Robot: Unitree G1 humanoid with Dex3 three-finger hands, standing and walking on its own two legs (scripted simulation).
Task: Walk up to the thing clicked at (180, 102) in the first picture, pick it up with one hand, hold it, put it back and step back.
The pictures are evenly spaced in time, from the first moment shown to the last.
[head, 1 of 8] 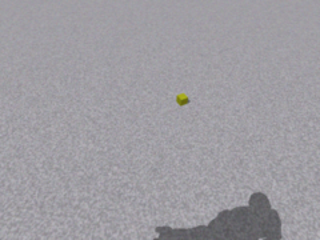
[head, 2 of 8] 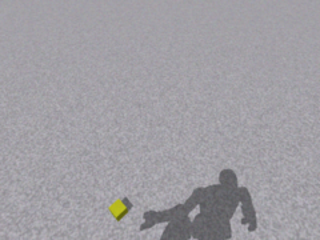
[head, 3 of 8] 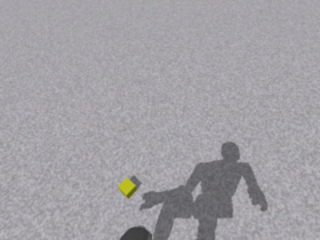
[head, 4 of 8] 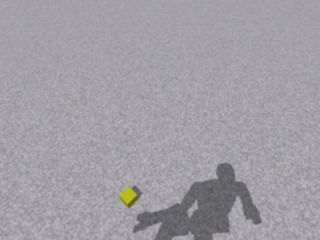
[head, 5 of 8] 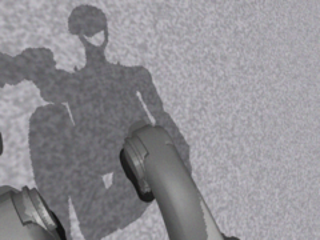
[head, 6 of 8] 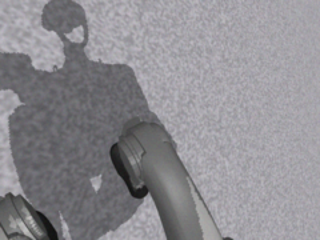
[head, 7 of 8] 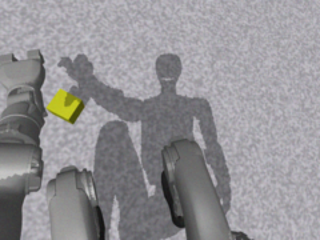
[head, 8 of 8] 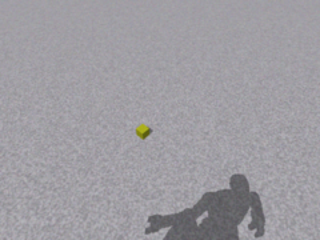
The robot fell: no
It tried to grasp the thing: yes
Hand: left
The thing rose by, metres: 0.66
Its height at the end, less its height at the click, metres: +0.00
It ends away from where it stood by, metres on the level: 0.01
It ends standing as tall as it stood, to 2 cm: yes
